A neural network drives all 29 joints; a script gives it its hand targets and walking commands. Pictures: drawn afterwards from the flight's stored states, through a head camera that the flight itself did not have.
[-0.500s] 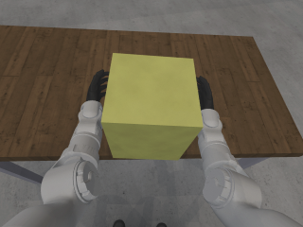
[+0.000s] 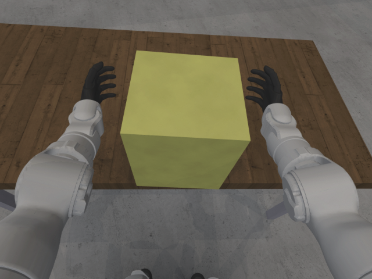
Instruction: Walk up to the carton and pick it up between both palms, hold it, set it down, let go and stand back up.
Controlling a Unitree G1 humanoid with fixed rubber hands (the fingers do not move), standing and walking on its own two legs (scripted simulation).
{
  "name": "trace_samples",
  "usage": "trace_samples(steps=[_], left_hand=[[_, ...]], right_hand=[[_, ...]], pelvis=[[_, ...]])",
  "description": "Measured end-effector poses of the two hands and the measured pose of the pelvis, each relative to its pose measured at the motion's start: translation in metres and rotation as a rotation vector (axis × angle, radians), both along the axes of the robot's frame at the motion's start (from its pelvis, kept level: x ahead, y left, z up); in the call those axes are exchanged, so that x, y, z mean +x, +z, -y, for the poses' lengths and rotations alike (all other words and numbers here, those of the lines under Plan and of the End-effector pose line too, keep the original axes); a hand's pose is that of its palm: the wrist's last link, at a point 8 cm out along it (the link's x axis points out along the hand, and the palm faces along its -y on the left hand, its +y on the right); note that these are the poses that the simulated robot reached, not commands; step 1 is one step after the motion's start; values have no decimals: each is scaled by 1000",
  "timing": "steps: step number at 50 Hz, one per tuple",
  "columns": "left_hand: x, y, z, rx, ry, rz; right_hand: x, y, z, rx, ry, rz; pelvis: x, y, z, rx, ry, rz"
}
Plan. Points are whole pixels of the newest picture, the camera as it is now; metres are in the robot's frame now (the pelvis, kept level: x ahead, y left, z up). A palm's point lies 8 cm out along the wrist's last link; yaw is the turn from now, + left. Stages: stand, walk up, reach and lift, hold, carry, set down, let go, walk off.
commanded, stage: set down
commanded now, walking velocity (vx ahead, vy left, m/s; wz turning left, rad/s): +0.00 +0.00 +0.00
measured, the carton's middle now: (182, 128) +0.43 +0.02 +0.02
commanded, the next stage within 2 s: none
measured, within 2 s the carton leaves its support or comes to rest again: neither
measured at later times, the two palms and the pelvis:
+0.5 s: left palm (79, 58) +0.47 +0.22 +0.17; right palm (291, 69) +0.47 -0.17 +0.18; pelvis -0.01 -0.01 +0.01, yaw +0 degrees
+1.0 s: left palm (74, 67) +0.44 +0.22 +0.17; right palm (292, 78) +0.45 -0.17 +0.18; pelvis -0.01 -0.01 +0.02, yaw +1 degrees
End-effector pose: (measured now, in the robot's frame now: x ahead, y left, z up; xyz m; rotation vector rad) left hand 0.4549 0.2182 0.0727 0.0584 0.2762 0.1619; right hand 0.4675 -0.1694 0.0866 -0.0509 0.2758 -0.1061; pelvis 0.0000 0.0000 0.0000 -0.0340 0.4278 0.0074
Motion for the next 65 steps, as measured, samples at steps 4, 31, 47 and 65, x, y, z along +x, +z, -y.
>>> trace_samples(steps=[4, 31, 47, 65], left_hand=[[3, 9, 2, -3, -6, 18], [8, 117, -2, -7, 5, 48], [-8, 112, 0, -6, -17, 19], [-60, 43, -3, -32, -26, 1]], right_hand=[[3, 10, 4, 5, 7, 15], [3, 113, 1, 36, -13, 27], [-13, 104, -1, 45, -8, -4], [-64, 30, -2, 52, 1, -9]], pelvis=[[-4, 0, 3, 4, 0, -8], [-7, 17, 6, 14, 4, 141], [-9, 22, 7, 17, 3, 219], [-7, 25, 7, 19, 1, 315]])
